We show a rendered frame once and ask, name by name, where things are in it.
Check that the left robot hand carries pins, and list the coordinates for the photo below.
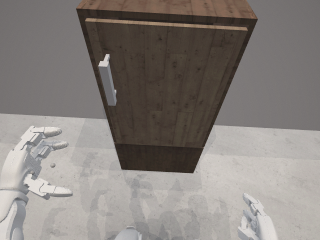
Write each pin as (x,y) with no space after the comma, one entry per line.
(15,174)

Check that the robot left forearm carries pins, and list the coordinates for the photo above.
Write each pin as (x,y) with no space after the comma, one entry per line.
(12,214)

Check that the left robot thigh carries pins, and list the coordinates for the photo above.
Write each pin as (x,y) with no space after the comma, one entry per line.
(129,234)

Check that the handle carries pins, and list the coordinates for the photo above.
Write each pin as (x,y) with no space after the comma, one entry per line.
(107,81)

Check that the right robot hand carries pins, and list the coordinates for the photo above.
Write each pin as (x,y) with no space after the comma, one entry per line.
(262,226)

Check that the cupboard door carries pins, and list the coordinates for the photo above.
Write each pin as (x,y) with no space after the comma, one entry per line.
(169,77)

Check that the robot left shin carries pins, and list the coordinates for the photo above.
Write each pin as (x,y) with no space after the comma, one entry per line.
(131,227)

